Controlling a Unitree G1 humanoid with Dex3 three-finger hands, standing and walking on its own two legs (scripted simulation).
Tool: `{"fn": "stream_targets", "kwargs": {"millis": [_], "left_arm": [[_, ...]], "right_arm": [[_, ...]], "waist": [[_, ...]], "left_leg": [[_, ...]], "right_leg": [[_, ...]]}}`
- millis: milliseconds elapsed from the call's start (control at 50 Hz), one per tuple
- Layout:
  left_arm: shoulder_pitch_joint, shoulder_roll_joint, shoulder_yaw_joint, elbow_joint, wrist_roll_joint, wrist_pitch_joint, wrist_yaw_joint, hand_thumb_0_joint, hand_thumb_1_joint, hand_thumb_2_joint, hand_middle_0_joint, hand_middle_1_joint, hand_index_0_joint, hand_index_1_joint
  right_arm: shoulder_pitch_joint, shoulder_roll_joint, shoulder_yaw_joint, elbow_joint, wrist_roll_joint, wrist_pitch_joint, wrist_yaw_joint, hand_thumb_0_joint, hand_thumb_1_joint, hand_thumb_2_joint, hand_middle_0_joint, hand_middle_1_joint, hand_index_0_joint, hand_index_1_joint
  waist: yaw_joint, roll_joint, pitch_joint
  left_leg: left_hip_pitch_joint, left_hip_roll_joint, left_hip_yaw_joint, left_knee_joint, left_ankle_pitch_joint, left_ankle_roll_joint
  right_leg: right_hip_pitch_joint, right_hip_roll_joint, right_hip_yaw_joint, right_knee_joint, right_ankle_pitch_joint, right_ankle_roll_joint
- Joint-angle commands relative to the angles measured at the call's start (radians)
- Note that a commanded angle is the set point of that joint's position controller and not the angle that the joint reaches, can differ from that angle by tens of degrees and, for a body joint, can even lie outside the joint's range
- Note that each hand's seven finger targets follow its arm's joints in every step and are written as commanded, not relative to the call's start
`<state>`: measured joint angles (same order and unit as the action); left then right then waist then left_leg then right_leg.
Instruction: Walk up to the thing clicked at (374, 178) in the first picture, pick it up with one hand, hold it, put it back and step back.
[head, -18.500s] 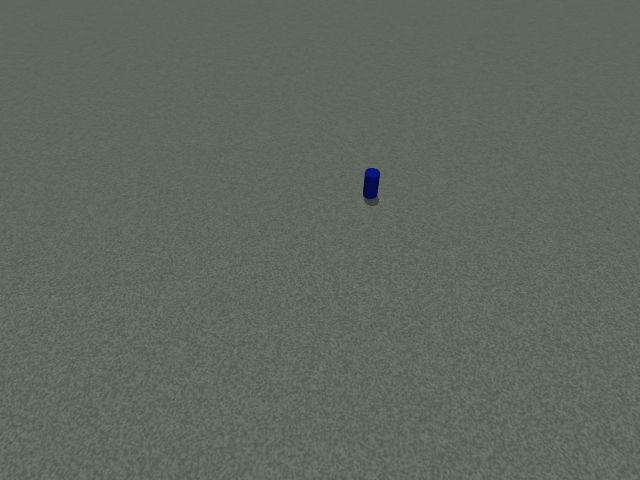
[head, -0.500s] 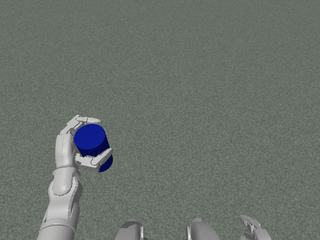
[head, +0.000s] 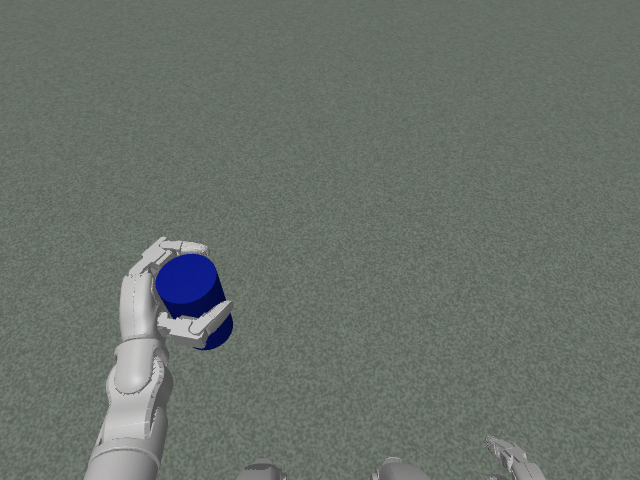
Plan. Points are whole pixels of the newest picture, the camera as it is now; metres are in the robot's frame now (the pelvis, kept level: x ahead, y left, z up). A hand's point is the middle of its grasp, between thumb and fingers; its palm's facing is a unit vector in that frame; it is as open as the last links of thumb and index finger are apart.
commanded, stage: hold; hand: left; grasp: from the side
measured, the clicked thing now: (198, 305) +0.34 +0.17 +0.00
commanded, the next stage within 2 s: crouch in 1.72 s
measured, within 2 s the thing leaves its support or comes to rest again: neither
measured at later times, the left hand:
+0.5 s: hand (193, 288) +0.34 +0.17 +0.05, palm faces +0.16 -0.99 -0.03, open 9.8 cm
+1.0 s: hand (184, 285) +0.34 +0.18 +0.05, palm faces +0.16 -0.99 -0.03, open 9.8 cm
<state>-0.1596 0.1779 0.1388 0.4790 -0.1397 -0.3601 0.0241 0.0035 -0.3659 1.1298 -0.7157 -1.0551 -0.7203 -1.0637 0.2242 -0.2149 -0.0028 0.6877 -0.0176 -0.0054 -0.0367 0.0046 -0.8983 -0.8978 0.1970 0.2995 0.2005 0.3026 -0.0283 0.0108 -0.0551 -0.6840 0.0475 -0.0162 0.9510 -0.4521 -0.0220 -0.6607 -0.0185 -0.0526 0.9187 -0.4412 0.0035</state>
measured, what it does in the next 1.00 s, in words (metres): stands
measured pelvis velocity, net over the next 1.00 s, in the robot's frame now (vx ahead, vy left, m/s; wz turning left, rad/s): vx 0.00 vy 0.01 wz -0.01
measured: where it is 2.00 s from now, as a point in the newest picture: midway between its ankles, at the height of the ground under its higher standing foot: outside the picture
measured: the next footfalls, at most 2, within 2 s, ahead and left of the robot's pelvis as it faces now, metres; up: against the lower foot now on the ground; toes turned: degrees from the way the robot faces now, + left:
none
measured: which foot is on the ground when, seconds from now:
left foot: down 0.00-1.00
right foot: down 0.00-1.00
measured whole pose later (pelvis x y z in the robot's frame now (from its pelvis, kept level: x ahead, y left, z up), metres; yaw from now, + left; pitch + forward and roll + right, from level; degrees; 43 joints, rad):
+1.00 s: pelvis +0.00 +0.01 +0.02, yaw +0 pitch +6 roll -1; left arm -0.19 0.18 0.14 0.52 -0.13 -0.36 0.03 0.00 -0.38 1.15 -0.72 -1.06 -0.72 -1.07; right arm 0.23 -0.21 -0.01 0.70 -0.01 -0.01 -0.02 0.00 -0.89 -0.90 0.20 0.30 0.20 0.30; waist -0.02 0.01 -0.02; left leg -0.54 0.04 0.00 0.83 -0.40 -0.01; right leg -0.52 -0.02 -0.04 0.80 -0.38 0.01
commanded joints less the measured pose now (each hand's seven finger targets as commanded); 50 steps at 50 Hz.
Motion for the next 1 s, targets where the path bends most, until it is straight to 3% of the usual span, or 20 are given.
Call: {"fn": "stream_targets", "kwargs": {"millis": [0, 60, 220, 260, 340, 360, 400, 560, 580, 640, 660, 720, 800, 860, 880, 900, 920, 960, 980], "left_arm": [[-0.332, 0.122, 0.042, -0.301, -0.014, -0.12, 0.01, 0.0, 0.03, 1.201, -1.199, -1.387, -1.215, -1.389], [-0.366, 0.152, 0.067, -0.326, -0.017, -0.129, 0.01, 0.0, 0.036, 1.215, -1.198, -1.393, -1.212, -1.397], [-0.345, 0.116, 0.042, -0.298, -0.012, -0.116, 0.017, 0.0, 0.071, 1.236, -1.218, -1.415, -1.236, -1.416], [-0.355, 0.142, 0.058, -0.307, -0.005, -0.118, 0.018, 0.0, 0.07, 1.236, -1.22, -1.415, -1.236, -1.417], [-0.357, 0.135, 0.05, -0.328, -0.01, -0.12, 0.015, 0.0, 0.077, 1.243, -1.226, -1.42, -1.242, -1.423], [-0.323, 0.118, 0.049, -0.278, -0.013, -0.113, 0.015, 0.0, 0.091, 1.258, -1.238, -1.437, -1.255, -1.438], [-0.378, 0.133, 0.048, -0.314, -0.011, -0.113, 0.015, 0.0, 0.082, 1.258, -1.232, -1.431, -1.249, -1.434], [-0.387, 0.137, 0.053, -0.32, -0.013, -0.107, 0.016, 0.0, 0.072, 1.258, -1.227, -1.435, -1.245, -1.436], [-0.37, 0.13, 0.055, -0.27, -0.013, -0.101, 0.014, 0.0, 0.085, 1.267, -1.236, -1.439, -1.253, -1.442], [-0.392, 0.147, 0.06, -0.286, -0.003, -0.102, 0.014, 0.0, 0.091, 1.268, -1.228, -1.43, -1.244, -1.434], [-0.378, 0.123, 0.042, -0.252, -0.003, -0.099, 0.011, 0.0, 0.078, 1.277, -1.231, -1.442, -1.248, -1.446], [-0.425, 0.148, 0.064, -0.272, -0.007, -0.108, 0.01, 0.0, 0.08, 1.288, -1.241, -1.452, -1.257, -1.457], [-0.369, 0.111, 0.038, -0.231, -0.009, -0.1, 0.005, 0.0, 0.093, 1.277, -1.245, -1.446, -1.263, -1.449], [-0.424, 0.134, 0.044, -0.259, -0.006, -0.113, 0.007, 0.0, 0.08, 1.288, -1.253, -1.467, -1.272, -1.468], [-0.425, 0.13, 0.041, -0.259, -0.007, -0.115, 0.007, 0.0, 0.077, 1.286, -1.24, -1.453, -1.257, -1.456], [-0.391, 0.151, 0.072, -0.244, -0.007, -0.115, 0.007, 0.0, 0.086, 1.278, -1.242, -1.448, -1.259, -1.451], [-0.412, 0.154, 0.059, -0.3, -0.01, -0.122, 0.005, 0.0, 0.118, 1.279, -1.242, -1.444, -1.261, -1.445], [-0.387, 0.116, 0.035, -0.266, -0.015, -0.114, 0.001, 0.0, 0.083, 1.29, -1.241, -1.456, -1.26, -1.457], [-0.413, 0.139, 0.057, -0.311, -0.02, -0.119, 0.003, 0.0, 0.087, 1.288, -1.233, -1.45, -1.252, -1.452]], "right_arm": [[0.011, -0.127, -0.04, -0.104, -0.001, -0.038, -0.014, 0.0, -0.904, -0.9, 0.199, 0.3, 0.2, 0.3], [0.005, -0.132, -0.043, -0.103, 0.0, -0.038, -0.016, 0.0, -0.903, -0.9, 0.199, 0.3, 0.199, 0.3], [-0.001, -0.128, -0.044, -0.106, 0.0, -0.036, -0.014, 0.0, -0.898, -0.899, 0.199, 0.3, 0.2, 0.3], [-0.01, -0.129, -0.044, -0.108, 0.001, -0.032, -0.015, 0.0, -0.9, -0.9, 0.199, 0.3, 0.199, 0.3], [-0.007, -0.125, -0.042, -0.111, 0.001, -0.031, -0.01, 0.0, -0.899, -0.9, 0.199, 0.3, 0.199, 0.3], [0.0, -0.131, -0.045, -0.109, 0.003, -0.031, -0.01, 0.0, -0.899, -0.9, 0.199, 0.3, 0.2, 0.3], [-0.001, -0.133, -0.046, -0.107, 0.003, -0.032, -0.011, 0.0, -0.898, -0.901, 0.199, 0.3, 0.199, 0.3], [-0.007, -0.129, -0.043, -0.104, 0.005, -0.037, -0.011, 0.0, -0.896, -0.9, 0.199, 0.3, 0.2, 0.3], [-0.003, -0.128, -0.043, -0.099, 0.004, -0.036, -0.012, 0.0, -0.899, -0.902, 0.199, 0.3, 0.199, 0.3], [-0.002, -0.124, -0.043, -0.098, 0.004, -0.035, -0.012, 0.0, -0.896, -0.901, 0.199, 0.3, 0.199, 0.3], [0.003, -0.125, -0.044, -0.092, 0.002, -0.034, -0.011, 0.0, -0.896, -0.901, 0.199, 0.3, 0.2, 0.3], [-0.003, -0.133, -0.049, -0.096, 0.006, -0.036, -0.009, 0.0, -0.894, -0.901, 0.199, 0.3, 0.199, 0.3], [0.003, -0.13, -0.048, -0.094, 0.005, -0.038, -0.004, 0.0, -0.897, -0.901, 0.199, 0.3, 0.199, 0.3], [-0.007, -0.136, -0.054, -0.094, 0.007, -0.044, -0.001, 0.0, -0.896, -0.901, 0.199, 0.3, 0.199, 0.3], [-0.002, -0.136, -0.053, -0.096, 0.004, -0.044, 0.001, 0.0, -0.893, -0.901, 0.199, 0.3, 0.199, 0.3], [-0.002, -0.14, -0.056, -0.096, 0.006, -0.043, 0.001, 0.0, -0.895, -0.902, 0.199, 0.3, 0.199, 0.3], [-0.008, -0.136, -0.053, -0.105, 0.006, -0.044, 0.0, 0.0, -0.89, -0.9, 0.199, 0.3, 0.199, 0.3], [0.001, -0.134, -0.049, -0.105, 0.007, -0.045, -0.001, 0.0, -0.897, -0.902, 0.199, 0.3, 0.2, 0.3], [-0.001, -0.131, -0.048, -0.102, 0.006, -0.046, 0.001, 0.0, -0.893, -0.901, 0.199, 0.3, 0.199, 0.3]], "waist": [[-0.01, 0.029, -0.362], [0.0, 0.043, -0.363], [-0.013, 0.003, -0.331], [0.001, 0.035, -0.324], [0.002, 0.035, -0.33], [-0.002, 0.02, -0.333], [-0.008, 0.04, -0.328], [-0.001, 0.025, -0.311], [-0.006, 0.002, -0.315], [-0.001, 0.022, -0.308], [-0.009, 0.013, -0.297], [0.001, 0.032, -0.292], [-0.003, 0.01, -0.293], [-0.003, 0.047, -0.27], [-0.002, 0.055, -0.299], [0.008, 0.047, -0.297], [0.007, 0.043, -0.302], [-0.003, 0.012, -0.313], [0.008, 0.048, -0.324]], "left_leg": [[0.216, -0.035, 0.011, -0.125, 0.312, 0.021], [0.225, -0.036, 0.012, -0.131, 0.319, 0.02], [0.215, -0.038, 0.021, -0.16, 0.267, 0.025], [0.233, -0.039, 0.021, -0.167, 0.279, 0.022], [0.246, -0.038, 0.016, -0.179, 0.29, 0.019], [0.255, -0.035, 0.013, -0.182, 0.304, 0.019], [0.26, -0.037, 0.02, -0.181, 0.307, 0.02], [0.283, -0.036, 0.017, -0.206, 0.3, 0.019], [0.275, -0.034, 0.015, -0.204, 0.306, 0.022], [0.274, -0.037, 0.022, -0.21, 0.307, 0.021], [0.273, -0.037, 0.021, -0.209, 0.314, 0.022], [0.292, -0.034, 0.018, -0.219, 0.314, 0.019], [0.293, -0.033, 0.015, -0.224, 0.316, 0.019], [0.306, -0.03, 0.013, -0.239, 0.279, 0.014], [0.317, -0.029, 0.009, -0.236, 0.29, 0.011], [0.313, -0.03, 0.01, -0.236, 0.293, 0.012], [0.309, -0.032, 0.012, -0.237, 0.287, 0.014], [0.307, -0.033, 0.014, -0.231, 0.314, 0.018], [0.313, -0.033, 0.012, -0.23, 0.327, 0.014]], "right_leg": [[0.182, 0.021, 0.02, -0.123, 0.364, -0.007], [0.19, 0.021, 0.02, -0.128, 0.363, -0.008], [0.215, 0.02, 0.025, -0.165, 0.336, -0.001], [0.212, 0.02, 0.023, -0.168, 0.334, -0.004], [0.233, 0.023, 0.018, -0.17, 0.333, -0.007], [0.231, 0.026, 0.014, -0.166, 0.342, -0.009], [0.23, 0.022, 0.023, -0.177, 0.358, -0.006], [0.255, 0.024, 0.017, -0.197, 0.342, -0.006], [0.26, 0.023, 0.016, -0.198, 0.35, -0.005], [0.269, 0.02, 0.023, -0.207, 0.359, -0.003], [0.266, 0.02, 0.02, -0.205, 0.363, -0.003], [0.252, 0.022, 0.018, -0.208, 0.353, -0.008], [0.267, 0.024, 0.013, -0.212, 0.352, -0.008], [0.231, 0.026, 0.008, -0.213, 0.307, -0.013], [0.234, 0.026, 0.006, -0.209, 0.308, -0.016], [0.241, 0.026, 0.006, -0.214, 0.31, -0.015], [0.256, 0.025, 0.009, -0.216, 0.312, -0.012], [0.278, 0.024, 0.011, -0.216, 0.347, -0.009], [0.279, 0.024, 0.011, -0.211, 0.351, -0.012]]}}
